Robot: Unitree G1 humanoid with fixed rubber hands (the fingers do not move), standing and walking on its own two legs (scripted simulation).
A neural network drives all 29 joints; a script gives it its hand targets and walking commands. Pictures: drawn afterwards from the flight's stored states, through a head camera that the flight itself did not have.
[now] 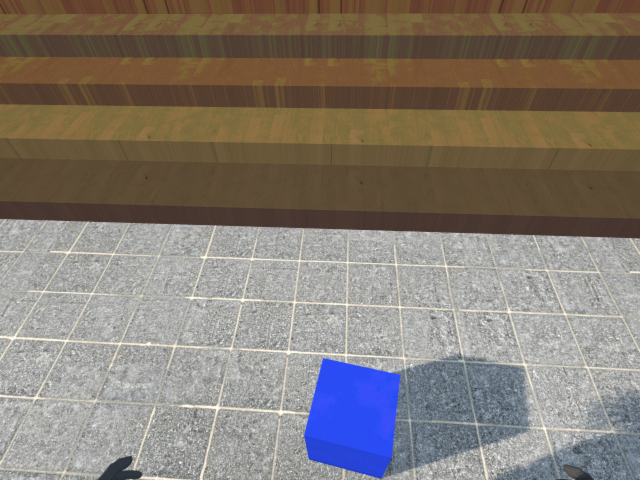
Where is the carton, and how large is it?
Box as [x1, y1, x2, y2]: [304, 358, 399, 478]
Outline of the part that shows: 323,358 304,434 309,459 380,478 391,457 399,375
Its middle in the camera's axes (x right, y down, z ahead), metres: +0.09 +0.50 +1.06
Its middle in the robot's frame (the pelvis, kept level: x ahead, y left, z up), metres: +0.39 -0.04 -0.66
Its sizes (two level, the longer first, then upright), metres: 0.210 0.200 0.250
